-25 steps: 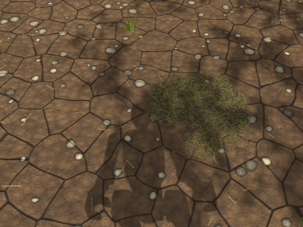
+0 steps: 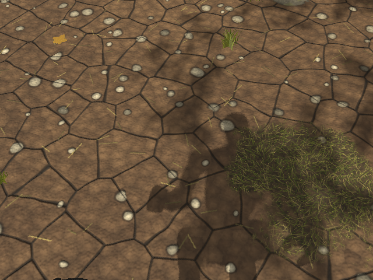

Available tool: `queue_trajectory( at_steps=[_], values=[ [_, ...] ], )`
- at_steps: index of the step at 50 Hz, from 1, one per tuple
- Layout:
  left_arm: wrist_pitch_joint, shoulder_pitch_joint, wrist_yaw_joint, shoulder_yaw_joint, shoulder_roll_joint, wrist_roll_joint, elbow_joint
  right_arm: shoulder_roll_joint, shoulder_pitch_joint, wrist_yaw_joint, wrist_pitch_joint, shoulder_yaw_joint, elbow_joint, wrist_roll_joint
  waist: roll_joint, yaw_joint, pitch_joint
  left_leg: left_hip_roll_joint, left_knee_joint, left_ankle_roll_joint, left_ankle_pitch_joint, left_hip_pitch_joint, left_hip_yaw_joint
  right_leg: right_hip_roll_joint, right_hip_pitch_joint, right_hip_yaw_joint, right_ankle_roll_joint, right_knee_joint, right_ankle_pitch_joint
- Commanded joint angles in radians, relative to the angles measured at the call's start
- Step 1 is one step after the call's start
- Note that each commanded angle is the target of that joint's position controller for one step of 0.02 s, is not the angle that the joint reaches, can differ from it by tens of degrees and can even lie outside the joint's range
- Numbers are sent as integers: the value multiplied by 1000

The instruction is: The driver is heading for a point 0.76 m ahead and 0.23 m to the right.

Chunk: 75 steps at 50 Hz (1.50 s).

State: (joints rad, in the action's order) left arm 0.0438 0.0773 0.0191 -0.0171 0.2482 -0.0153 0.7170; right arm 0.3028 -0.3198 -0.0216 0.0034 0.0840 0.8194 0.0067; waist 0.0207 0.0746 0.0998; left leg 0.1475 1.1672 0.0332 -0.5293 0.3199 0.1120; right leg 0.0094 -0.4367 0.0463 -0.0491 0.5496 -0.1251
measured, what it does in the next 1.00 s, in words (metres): steps on the spot: left foot, then right foot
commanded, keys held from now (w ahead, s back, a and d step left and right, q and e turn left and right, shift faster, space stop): q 0.22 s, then e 0.78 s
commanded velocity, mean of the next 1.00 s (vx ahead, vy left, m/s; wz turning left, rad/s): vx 0.03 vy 0.00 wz -0.06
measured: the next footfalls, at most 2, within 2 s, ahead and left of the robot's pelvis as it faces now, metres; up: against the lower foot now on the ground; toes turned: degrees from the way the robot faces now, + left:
left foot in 0.34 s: +0.04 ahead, +0.12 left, +0.00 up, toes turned +9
right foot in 0.78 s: +0.00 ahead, -0.08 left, +0.00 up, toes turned -6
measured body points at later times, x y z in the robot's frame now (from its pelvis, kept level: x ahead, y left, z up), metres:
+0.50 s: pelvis +0.01 +0.03 +0.02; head +0.02 +0.06 +0.47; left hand +0.03 +0.29 -0.13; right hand +0.19 -0.18 -0.08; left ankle +0.00 +0.12 -0.72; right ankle +0.04 -0.11 -0.68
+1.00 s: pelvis -0.02 -0.01 +0.02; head +0.01 -0.05 +0.47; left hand +0.13 +0.25 -0.07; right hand +0.05 -0.30 -0.11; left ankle +0.00 +0.14 -0.64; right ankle -0.04 -0.08 -0.72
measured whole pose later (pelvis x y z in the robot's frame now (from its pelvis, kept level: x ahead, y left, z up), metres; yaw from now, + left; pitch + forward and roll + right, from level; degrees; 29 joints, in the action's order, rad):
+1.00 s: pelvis -0.02 -0.01 +0.02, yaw -10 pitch +1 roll +2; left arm -0.04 0.25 -0.01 -0.06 0.29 0.00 0.71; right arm 0.30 -0.19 -0.01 -0.05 0.06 0.76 0.02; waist 0.04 0.00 0.06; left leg -0.01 1.06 -0.04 -0.36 0.50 0.02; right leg 0.07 -0.20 -0.06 -0.09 0.42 -0.22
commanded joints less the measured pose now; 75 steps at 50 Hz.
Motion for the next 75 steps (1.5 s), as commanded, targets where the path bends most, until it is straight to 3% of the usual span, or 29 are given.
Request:
queue_trajectory(
  at_steps=[1, 5, 10, 14, 16, 17, 18, 19, 20, 23, 26, 32, 37, 38, 39, 40, 41, 43, 46, 57, 63, 65, 66, 67, 68, 69, 71, 73, 75],
  values=[
    [-11, 76, 14, -18, 81, 0, -55, 83, -80, 23, -35, 21, -49, 21, -122, -35, -179, -107, 102, -51, 49, 159, -25, -296, 270, -239, -157, -220, 456],
    [-11, 95, 13, -36, 127, -15, -43, 62, -56, 45, -64, 12, -74, 11, -149, -30, -187, -103, 46, -61, 100, 118, -69, -278, 188, -125, -176, -263, 354],
    [-32, 87, 9, -50, 152, -15, -50, 48, 65, 66, -83, -7, -137, 17, -182, -53, -162, -159, -197, -48, 146, 86, -115, -296, 151, -66, -161, -317, -32],
    [-51, 140, -7, -60, 183, -18, -28, 36, 85, 67, -71, -24, -155, 12, -179, -82, -171, -126, -422, -11, 92, -51, -150, -306, 134, -74, -152, -282, -82],
    [-66, 134, -19, -54, 173, -3, -18, 17, 2, 59, -53, -35, -120, 17, -144, -36, -155, -113, -692, 26, 225, -216, -160, -280, 60, -56, -100, -219, -44],
    [-67, 175, -32, -44, 132, -5, -1, 30, -5, 52, -41, -40, -112, 25, -64, -38, -132, -168, -861, 37, 279, -283, -66, -235, 4, -21, -26, -165, -92],
    [-63, 239, -52, -13, 12, -14, -20, 79, -2, 40, -30, -45, -129, 40, 194, -78, -179, -476, -989, 69, 254, -356, 276, -135, -80, 70, 59, 60, -365],
    [-81, 211, -40, -17, 35, 1, -13, 128, 99, 23, -25, -35, -144, 38, 218, -74, -74, -534, -1008, 159, 295, -17, 273, -60, 19, -8, 68, 81, -413],
    [-93, 175, -43, -30, 86, 15, -3, 70, 167, 17, -14, -49, -144, 46, 148, -92, -28, -446, -1006, 142, 281, 30, 155, -61, 93, -65, 64, 150, -323],
    [-88, 240, -42, -67, 147, 3, 41, 84, 202, -9, -1, -45, -141, 22, 160, -115, -51, -361, -927, 119, 584, -91, -24, -1, 19, -51, 55, 341, -254],
    [-86, 251, -36, -70, 118, 0, 40, 62, 137, -17, -3, -44, -130, 5, 84, -91, -121, -407, -842, 164, 847, -244, -56, -4, -48, -50, 72, 467, -320],
    [-109, 190, -44, -57, 75, 5, -6, 68, 113, -17, -13, -24, -110, 18, 127, -49, -126, -437, -804, 185, 747, -280, -66, -20, -5, -3, 71, 284, -364],
    [-97, 230, -49, -56, 73, 14, -26, 109, 151, -4, -16, 0, -104, 14, 123, -89, -156, -449, -716, 145, 728, -212, -97, 0, 156, 51, 20, 52, -276],
    [-87, 254, -48, -55, 73, 11, -22, 114, 156, -4, -19, 4, -100, 11, 95, -115, -158, -427, -663, 97, 633, -157, -136, 8, 236, 46, 6, -87, -144],
    [-73, 266, -41, -67, 128, -5, -22, 92, 135, -1, -22, 3, -97, 14, -28, -118, -148, -367, -524, 22, 440, -42, -199, -63, 322, -108, -19, -220, -62],
    [-60, 271, -36, -104, 291, -8, -47, 7, 138, 3, -29, -19, -156, 17, -316, -93, -118, -178, -293, -68, -12, 241, -286, -361, 403, -526, -128, -252, 311],
    [-64, 354, -34, -115, 301, -2, -24, 35, 230, -9, -45, -21, -170, 22, -241, -169, -105, -139, -138, -62, -129, 282, -143, -411, 352, -540, -247, -246, 461],
    [-76, 239, -25, -90, 213, 10, -39, 53, 195, 1, -47, -14, -144, 3, -122, -96, -57, -175, -69, -53, 37, 284, -75, -287, 305, -387, -220, -248, 312],
    [-79, 154, -19, -77, 172, 19, -69, 84, 136, 13, -39, -2, -114, 25, -124, -66, -113, -160, -58, -67, 170, 261, -86, -187, 347, -309, -168, -236, 358],
    [-79, 226, -21, -97, 225, 1, -72, 73, 192, 5, -43, -13, -158, 14, -135, -117, -112, -135, -300, -83, 154, 245, -52, -171, 345, -470, -194, -212, 157],
    [-86, 175, -32, -105, 235, -5, -89, 79, 171, -5, -24, -24, -181, -3, -150, -99, -137, -88, -465, -48, 123, 74, -45, -142, 272, -570, -166, -160, 264],
    [-87, 133, -34, -105, 228, 2, -94, 74, 115, -14, -15, -27, -174, -7, -149, -61, -142, -78, -630, -33, 183, -51, -44, -109, 230, -587, -121, -135, 253],
    [-86, 105, -31, -101, 216, 13, -98, 75, 74, -23, -7, -27, -165, -1, -134, -29, -138, -93, -788, -25, 283, -155, -42, -70, 172, -570, -75, -102, 172],
    [-81, 128, -28, -88, 169, 19, -105, 135, 67, -34, 1, -15, -168, 11, -23, -45, -150, -238, -901, 7, 269, -254, 91, 0, 79, -494, -14, -2, -47],
    [-76, 217, -25, -71, 95, 20, -109, 218, 131, -38, -5, -6, -202, 13, 195, -106, -161, -497, -954, 92, 355, -330, 358, 158, -66, -273, 39, 213, -401],
    [-82, 208, -17, -96, 200, -16, -97, 223, 122, -26, -14, 2, -198, 20, 158, -83, -143, -555, -922, 200, 453, -194, 394, 149, -87, -175, 51, 407, -486],
    [-91, 200, -26, -103, 205, -16, -65, 105, 174, -8, -11, -28, -203, 10, 67, -112, -87, -442, -902, 191, 524, -103, 226, 95, -42, -189, 61, 556, -373],
    [-102, 226, -45, -96, 180, -3, -43, 91, 207, -12, -7, -34, -210, 15, 126, -119, -101, -349, -881, 155, 613, -134, 94, 102, -45, -163, 81, 610, -304],
    [-106, 197, -50, -87, 165, 3, -43, 92, 161, -12, -2, -32, -192, 13, 124, -92, -118, -337, -857, 162, 701, -189, 56, 107, -51, -155, 96, 574, -299]
  ],
)
Keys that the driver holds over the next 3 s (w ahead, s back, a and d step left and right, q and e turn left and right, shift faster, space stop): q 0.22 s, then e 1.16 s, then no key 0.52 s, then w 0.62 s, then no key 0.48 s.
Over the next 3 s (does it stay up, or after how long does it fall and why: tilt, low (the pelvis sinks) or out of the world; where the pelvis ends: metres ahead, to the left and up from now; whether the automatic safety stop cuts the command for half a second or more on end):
stays up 0.29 -0.13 0.01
